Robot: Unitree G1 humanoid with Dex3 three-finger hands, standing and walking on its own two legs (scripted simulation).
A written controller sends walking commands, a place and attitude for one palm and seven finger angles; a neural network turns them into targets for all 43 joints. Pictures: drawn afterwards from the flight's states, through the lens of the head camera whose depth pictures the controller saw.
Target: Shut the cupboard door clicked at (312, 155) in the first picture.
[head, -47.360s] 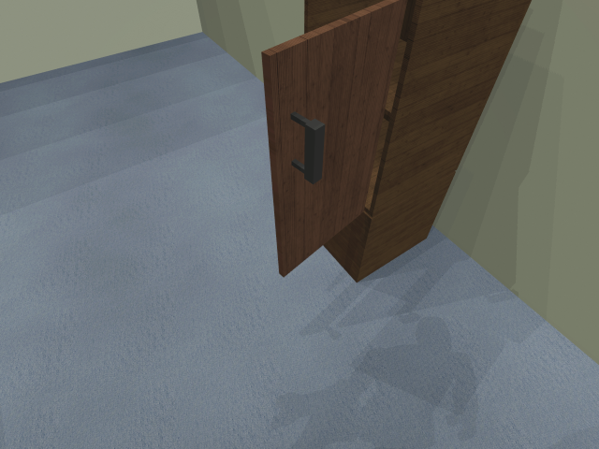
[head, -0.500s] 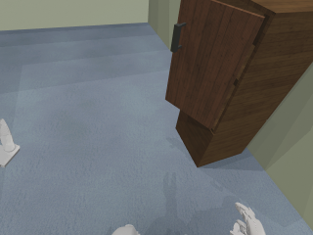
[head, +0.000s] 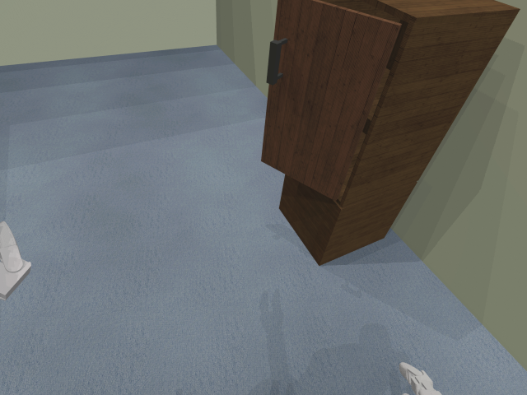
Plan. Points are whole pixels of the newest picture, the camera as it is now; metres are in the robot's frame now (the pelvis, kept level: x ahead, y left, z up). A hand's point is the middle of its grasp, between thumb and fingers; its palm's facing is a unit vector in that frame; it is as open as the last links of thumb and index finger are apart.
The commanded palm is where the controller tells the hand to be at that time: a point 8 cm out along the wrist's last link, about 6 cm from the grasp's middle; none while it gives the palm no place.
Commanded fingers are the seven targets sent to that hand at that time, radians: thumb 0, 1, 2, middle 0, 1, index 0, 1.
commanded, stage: stop stepping back and stand still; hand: left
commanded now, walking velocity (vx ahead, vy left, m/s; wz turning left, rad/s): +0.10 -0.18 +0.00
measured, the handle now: (277, 61) +0.98 -0.01 +0.09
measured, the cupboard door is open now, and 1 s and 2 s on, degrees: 27 27 27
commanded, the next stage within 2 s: let the arm hang, fingers relaxed in 0.62 s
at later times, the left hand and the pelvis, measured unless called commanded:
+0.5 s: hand (79, 225) +0.27 +0.24 +0.17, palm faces +0.37 -0.79 -0.49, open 7.4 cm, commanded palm +0.20 +0.28 +0.19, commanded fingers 0.00 0.90 0.90 -0.20 -0.30 -0.20 -0.30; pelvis +0.05 -0.01 +0.00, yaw -2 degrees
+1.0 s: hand out of the picture +0.11 +0.16 -0.15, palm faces -0.07 -0.98 -0.17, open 7.3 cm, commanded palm none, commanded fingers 0.00 0.90 0.90 -0.20 -0.30 -0.20 -0.30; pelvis +0.02 +0.00 +0.00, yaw -2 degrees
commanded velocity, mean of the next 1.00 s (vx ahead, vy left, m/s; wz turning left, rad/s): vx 0.01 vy -0.01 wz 0.00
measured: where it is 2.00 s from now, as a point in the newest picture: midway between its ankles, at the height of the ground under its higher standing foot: outside the picture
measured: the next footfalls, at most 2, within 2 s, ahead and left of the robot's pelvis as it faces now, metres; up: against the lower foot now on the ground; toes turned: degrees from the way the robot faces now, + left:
right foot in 0.18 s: +0.06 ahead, -0.11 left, +0.00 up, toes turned -6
